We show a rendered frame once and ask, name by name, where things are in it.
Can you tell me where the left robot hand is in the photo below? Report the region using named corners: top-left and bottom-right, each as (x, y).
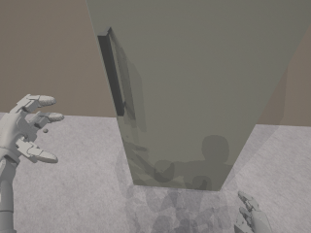
top-left (0, 94), bottom-right (65, 164)

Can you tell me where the right robot hand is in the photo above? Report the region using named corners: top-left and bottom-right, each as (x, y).
top-left (233, 190), bottom-right (273, 233)

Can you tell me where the left robot forearm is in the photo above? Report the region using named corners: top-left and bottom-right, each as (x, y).
top-left (0, 147), bottom-right (20, 233)

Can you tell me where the fridge door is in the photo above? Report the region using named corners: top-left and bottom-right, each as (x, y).
top-left (86, 0), bottom-right (311, 191)

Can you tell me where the handle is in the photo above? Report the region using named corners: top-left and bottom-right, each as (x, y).
top-left (97, 26), bottom-right (125, 117)

